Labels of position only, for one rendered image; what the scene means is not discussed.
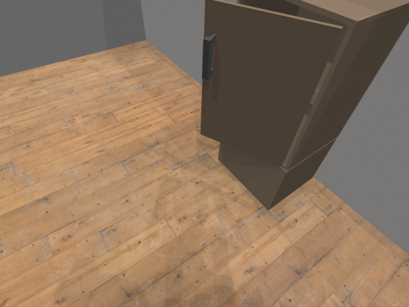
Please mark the handle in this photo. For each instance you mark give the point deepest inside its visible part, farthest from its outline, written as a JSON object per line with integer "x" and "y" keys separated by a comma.
{"x": 207, "y": 57}

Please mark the cupboard door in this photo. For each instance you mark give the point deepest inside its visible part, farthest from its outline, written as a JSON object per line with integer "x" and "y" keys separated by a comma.
{"x": 267, "y": 66}

